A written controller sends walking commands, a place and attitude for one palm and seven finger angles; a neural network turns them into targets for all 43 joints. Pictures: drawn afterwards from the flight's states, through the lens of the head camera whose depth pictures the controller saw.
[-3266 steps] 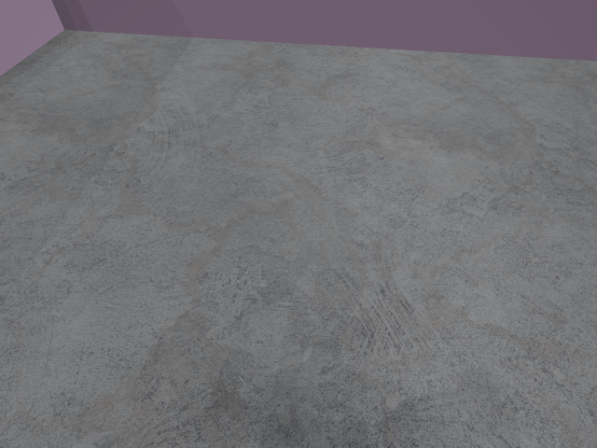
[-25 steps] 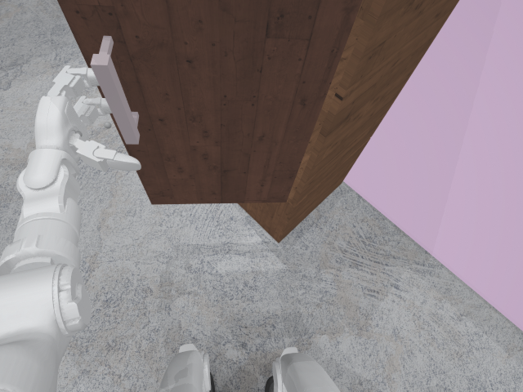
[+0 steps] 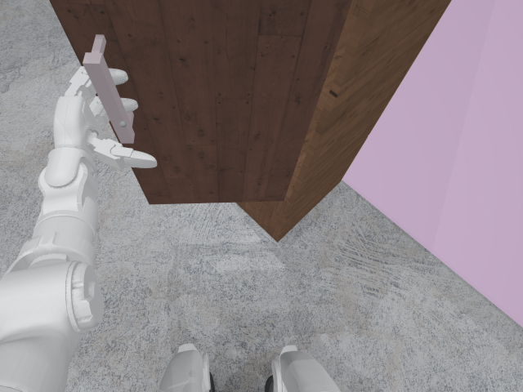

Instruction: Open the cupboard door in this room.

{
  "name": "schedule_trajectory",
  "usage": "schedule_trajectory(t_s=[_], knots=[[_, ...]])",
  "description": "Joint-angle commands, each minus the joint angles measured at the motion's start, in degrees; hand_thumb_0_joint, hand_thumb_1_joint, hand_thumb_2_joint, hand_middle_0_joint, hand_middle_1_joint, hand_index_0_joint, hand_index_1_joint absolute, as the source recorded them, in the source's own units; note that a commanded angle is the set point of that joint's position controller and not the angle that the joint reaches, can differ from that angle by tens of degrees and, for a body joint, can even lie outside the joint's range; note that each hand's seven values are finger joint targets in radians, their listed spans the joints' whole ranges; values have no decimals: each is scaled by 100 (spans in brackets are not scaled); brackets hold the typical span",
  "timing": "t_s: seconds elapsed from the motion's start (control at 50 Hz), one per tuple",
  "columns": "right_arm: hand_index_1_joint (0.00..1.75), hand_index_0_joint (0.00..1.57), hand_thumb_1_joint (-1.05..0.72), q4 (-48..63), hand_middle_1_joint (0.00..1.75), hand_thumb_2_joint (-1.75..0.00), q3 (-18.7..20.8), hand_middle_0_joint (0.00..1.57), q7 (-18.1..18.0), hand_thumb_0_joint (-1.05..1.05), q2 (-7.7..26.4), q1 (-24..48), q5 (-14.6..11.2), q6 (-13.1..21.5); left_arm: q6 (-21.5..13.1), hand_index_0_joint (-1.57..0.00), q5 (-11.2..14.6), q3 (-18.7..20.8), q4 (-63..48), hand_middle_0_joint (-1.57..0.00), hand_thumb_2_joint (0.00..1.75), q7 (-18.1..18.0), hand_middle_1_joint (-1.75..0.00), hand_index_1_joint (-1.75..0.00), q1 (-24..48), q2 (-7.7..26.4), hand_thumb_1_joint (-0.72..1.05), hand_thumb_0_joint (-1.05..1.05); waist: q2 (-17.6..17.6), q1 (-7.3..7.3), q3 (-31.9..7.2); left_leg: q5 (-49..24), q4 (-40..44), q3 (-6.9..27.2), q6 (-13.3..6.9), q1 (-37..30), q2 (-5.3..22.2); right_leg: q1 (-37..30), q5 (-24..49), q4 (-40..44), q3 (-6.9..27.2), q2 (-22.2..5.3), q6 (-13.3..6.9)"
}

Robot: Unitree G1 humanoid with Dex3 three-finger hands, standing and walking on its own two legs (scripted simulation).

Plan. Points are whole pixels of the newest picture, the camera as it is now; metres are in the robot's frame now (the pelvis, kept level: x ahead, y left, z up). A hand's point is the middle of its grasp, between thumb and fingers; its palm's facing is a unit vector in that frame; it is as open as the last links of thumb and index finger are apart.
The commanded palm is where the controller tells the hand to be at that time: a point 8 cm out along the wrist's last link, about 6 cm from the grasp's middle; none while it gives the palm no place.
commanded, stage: slide the fingers in behind the handle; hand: left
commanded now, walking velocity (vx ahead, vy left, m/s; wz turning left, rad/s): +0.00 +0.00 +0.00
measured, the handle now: (114, 94) +0.55 +0.19 +0.08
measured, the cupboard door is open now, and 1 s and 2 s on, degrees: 49 49 83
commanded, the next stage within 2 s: close the thumb around the handle in 0.32 s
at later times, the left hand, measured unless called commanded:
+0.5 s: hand (121, 125) +0.49 +0.17 +0.08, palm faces -0.01 -1.00 +0.00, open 13.9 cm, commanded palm +0.47 +0.22 +0.07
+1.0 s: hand (131, 122) +0.50 +0.16 +0.07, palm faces +0.00 -1.00 -0.01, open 6.2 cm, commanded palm +0.48 +0.21 +0.07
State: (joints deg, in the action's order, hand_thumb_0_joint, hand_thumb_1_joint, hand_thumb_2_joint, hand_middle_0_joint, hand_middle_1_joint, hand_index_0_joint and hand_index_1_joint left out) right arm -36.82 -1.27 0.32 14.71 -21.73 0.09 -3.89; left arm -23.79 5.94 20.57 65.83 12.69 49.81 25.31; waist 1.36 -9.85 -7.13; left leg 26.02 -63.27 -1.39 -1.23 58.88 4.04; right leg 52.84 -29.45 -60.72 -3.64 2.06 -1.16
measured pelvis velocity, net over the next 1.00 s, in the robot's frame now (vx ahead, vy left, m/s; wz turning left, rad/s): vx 0.00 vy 0.00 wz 0.00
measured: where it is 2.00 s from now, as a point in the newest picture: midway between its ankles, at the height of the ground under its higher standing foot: outside the picture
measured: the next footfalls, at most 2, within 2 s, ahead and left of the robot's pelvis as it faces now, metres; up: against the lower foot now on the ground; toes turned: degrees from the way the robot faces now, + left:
none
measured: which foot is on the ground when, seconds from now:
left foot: down 0.00-1.00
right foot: down 0.00-1.00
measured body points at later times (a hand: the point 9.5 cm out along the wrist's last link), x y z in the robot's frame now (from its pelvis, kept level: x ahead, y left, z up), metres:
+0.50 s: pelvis +0.00 +0.00 +0.00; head +0.12 +0.02 +0.44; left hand +0.49 +0.23 +0.08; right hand +0.02 -0.27 -0.11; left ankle +0.03 +0.11 -0.66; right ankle -0.01 -0.11 -0.66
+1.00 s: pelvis +0.00 +0.00 +0.00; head +0.12 +0.01 +0.43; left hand +0.50 +0.21 +0.08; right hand +0.00 -0.27 -0.11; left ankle +0.03 +0.11 -0.66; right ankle -0.01 -0.11 -0.66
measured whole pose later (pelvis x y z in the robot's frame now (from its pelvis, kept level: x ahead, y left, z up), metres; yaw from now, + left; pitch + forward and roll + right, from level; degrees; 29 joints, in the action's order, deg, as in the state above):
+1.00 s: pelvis +0.00 +0.00 +0.00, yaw +0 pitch +22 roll -2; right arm -36.5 -1.1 0.5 14.5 -22.4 0.2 -4.3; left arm -24.4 5.4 20.1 64.9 10.5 48.9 24.2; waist 1.9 -9.7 -7.2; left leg 26.0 -62.7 -1.7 -0.9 58.2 4.0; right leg 52.7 -29.6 -60.8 -3.2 2.1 -1.4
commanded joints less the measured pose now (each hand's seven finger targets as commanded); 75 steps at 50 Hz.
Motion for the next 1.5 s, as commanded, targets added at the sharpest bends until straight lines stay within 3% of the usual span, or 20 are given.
schedule_trajectory(t_s=[0.0,0.08,0.16,0.24,0.28,0.4,0.52,0.56,0.58,0.66,0.8,0.86,0.9,1.04,1.08,1.16,1.22,1.4,1.44,1.48], knots=[[30,20,-90,378,30,-90,350,20,-30,0,1001,-840,15,100,-419,-30,14,75,-1260,-30,30,-99,-120,-120,2434,1290,-50,0,605,13,-2667,-2022,532,379,-78,-2546,-246,-559,2101,803,214,150,30],[30,20,-90,378,30,-90,359,20,-44,0,1047,-869,3,93,-483,-30,46,227,-1374,-30,30,-83,-120,-120,2493,1510,-50,0,579,45,-2730,-2008,557,377,-77,-2544,-239,-669,2131,810,244,157,26],[30,20,-90,343,30,-90,365,20,-37,0,1017,-895,3,88,-441,-30,103,31,-1191,-30,30,-40,-120,-120,2355,1179,-50,0,482,-43,-2494,-2024,541,379,-95,-2545,-245,-548,2144,843,209,175,26],[30,20,-90,337,30,-90,370,20,-48,0,1034,-856,-7,81,-395,-30,120,46,-1158,-30,30,-26,-120,-120,2334,1220,-50,0,488,-19,-2428,-1885,583,350,-88,-2458,-252,-577,2060,897,230,156,37],[30,20,-90,326,30,-90,370,20,-49,0,1040,-873,2,91,-462,-30,95,137,-1317,-30,30,-43,-120,-120,2465,1353,-50,0,599,24,-2645,-2014,562,380,-81,-2594,-242,-559,2118,837,226,151,24],[30,20,-90,338,30,-90,390,20,-20,0,1001,-821,-5,81,-521,-30,124,-17,-1409,-30,30,-44,-120,-120,2233,1086,-50,0,631,55,-2671,-2217,565,392,-57,-2790,-241,-555,2248,824,193,162,16],[30,20,-90,360,30,-90,380,20,-37,0,1018,-773,-14,76,-478,-32,92,-60,-1359,-32,44,-121,-124,-124,2400,1079,-16,0,582,22,-2470,-1864,617,390,-61,-2616,-256,-478,1960,877,206,144,20],[30,20,-90,315,30,-90,371,20,-46,0,1009,-805,-1,99,-506,-33,102,-125,-1251,-33,49,-148,-125,-125,2521,984,-5,0,475,-76,-2308,-1839,587,418,-82,-2605,-254,-359,1904,884,194,155,16],[30,20,-90,303,30,-90,369,20,-47,0,1033,-792,1,102,-524,-34,66,-10,-1235,-34,52,-168,-125,-125,2578,1163,0,0,503,-34,-2392,-1811,577,421,-71,-2559,-247,-384,1888,865,216,145,25],[30,20,-90,299,30,-90,356,20,-54,0,1018,-816,24,133,-542,-35,30,-135,-1192,-35,61,-185,-128,-128,2770,1045,23,0,629,-108,-2462,-1789,541,454,-76,-2630,-251,-245,1788,822,201,140,8],[30,20,-90,322,30,-90,366,20,-26,0,1032,-841,30,94,-465,-38,11,-48,-1150,-38,78,-228,-132,-132,2537,1097,62,0,629,-15,-2690,-2097,522,444,-53,-2696,-238,-375,2056,769,178,140,16],[30,20,-90,368,30,-90,366,20,-33,0,1038,-895,41,77,-468,-39,30,202,-1278,-39,85,-259,-134,-134,2428,1347,79,0,474,70,-2810,-2123,516,383,-87,-2524,-269,-711,2243,766,228,151,21],[30,20,-90,379,30,-90,368,20,-24,0,997,-847,23,57,-456,-40,1,32,-1262,-40,90,-249,-135,-135,2345,1142,90,0,468,26,-2723,-2129,530,363,-77,-2550,-257,-643,2264,796,217,149,39],[30,20,-90,327,30,-90,393,20,-36,0,1012,-863,8,48,-491,-40,33,36,-1252,-40,90,-233,-135,-135,2305,1158,90,0,406,10,-2527,-1986,566,343,-83,-2469,-264,-675,2218,871,252,149,40],[30,20,-90,331,30,-90,391,20,-34,0,990,-849,14,59,-572,-40,21,-44,-1475,-40,90,-220,-135,-135,2401,1088,90,0,732,69,-2774,-2192,563,370,-52,-2733,-262,-607,2304,794,233,139,13],[30,20,-90,313,30,-90,387,20,-27,0,994,-864,25,65,-574,-40,55,-13,-1372,-40,90,-234,-135,-135,2336,1079,90,0,436,0,-2579,-2108,546,342,-98,-2550,-277,-703,2344,843,251,156,33],[30,20,-90,317,30,-90,392,20,-40,0,986,-808,6,62,-586,-40,37,-62,-1462,-40,90,-196,-135,-135,2448,1097,90,0,554,-3,-2702,-2135,533,332,-81,-2589,-272,-722,2406,834,280,135,46],[30,20,-90,627,30,-90,441,20,33,0,917,-601,-55,35,-595,-40,288,-27,-2275,-40,90,-97,-135,-135,797,821,90,0,568,457,-3017,-2676,710,192,-59,-2855,-327,-1438,3117,842,250,141,16],[30,20,-90,738,30,-90,455,20,46,0,884,-523,-95,29,-534,-40,377,-141,-2538,-40,90,-102,-135,-135,163,585,90,0,250,500,-2783,-2640,797,125,-75,-2752,-342,-1635,3256,936,247,144,35],[30,20,-90,860,30,-90,452,20,73,0,873,-406,-122,47,-494,-40,471,-219,-2939,-40,90,-106,-135,-135,-539,415,90,0,245,614,-2653,-2654,891,60,-84,-2724,-357,-1792,3415,980,248,124,40]])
